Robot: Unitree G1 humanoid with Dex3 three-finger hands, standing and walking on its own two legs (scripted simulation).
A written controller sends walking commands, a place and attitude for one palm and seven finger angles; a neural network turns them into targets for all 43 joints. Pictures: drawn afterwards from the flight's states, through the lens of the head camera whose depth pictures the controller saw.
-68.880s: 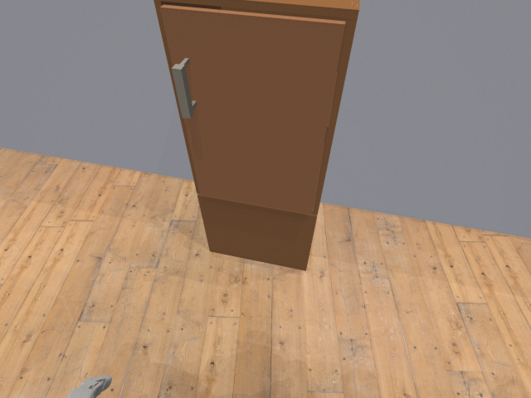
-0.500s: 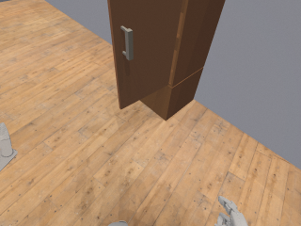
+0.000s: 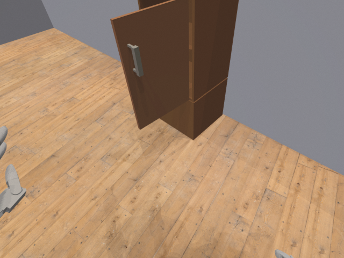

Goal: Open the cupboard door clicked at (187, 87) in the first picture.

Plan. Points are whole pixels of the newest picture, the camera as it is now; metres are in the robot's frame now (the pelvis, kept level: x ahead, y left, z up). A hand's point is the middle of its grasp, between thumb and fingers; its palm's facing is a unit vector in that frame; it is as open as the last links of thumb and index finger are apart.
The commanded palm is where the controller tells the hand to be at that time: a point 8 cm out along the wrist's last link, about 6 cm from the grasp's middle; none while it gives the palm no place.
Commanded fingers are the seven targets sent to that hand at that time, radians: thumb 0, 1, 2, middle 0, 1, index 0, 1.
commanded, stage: stop stepping back and stand still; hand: left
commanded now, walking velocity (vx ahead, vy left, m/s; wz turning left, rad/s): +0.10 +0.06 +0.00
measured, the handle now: (134, 60) +0.87 +0.20 +0.06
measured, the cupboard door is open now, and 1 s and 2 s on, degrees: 85 85 85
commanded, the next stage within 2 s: let the arm hang, fingers relaxed in 1.34 s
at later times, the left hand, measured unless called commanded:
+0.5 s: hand (19, 179) +0.23 +0.29 +0.15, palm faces +0.43 -0.78 -0.46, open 7.5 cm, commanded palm +0.16 +0.33 +0.17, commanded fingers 0.00 0.90 0.90 -0.20 -0.30 -0.20 -0.30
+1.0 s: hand out of the picture +0.20 +0.32 +0.15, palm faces +0.40 -0.78 -0.49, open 7.5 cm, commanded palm +0.14 +0.36 +0.17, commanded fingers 0.00 0.90 0.90 -0.20 -0.30 -0.20 -0.30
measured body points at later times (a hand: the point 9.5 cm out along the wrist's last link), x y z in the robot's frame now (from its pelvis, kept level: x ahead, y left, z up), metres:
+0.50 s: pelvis +0.02 +0.04 -0.01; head +0.03 +0.04 +0.44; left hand +0.20 +0.33 +0.18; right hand +0.20 -0.19 -0.09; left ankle -0.02 +0.15 -0.75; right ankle +0.03 -0.04 -0.75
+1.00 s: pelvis +0.00 +0.06 -0.01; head +0.02 +0.06 +0.44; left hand +0.17 +0.36 +0.17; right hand +0.15 -0.17 -0.10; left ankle -0.02 +0.15 -0.75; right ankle +0.03 -0.04 -0.75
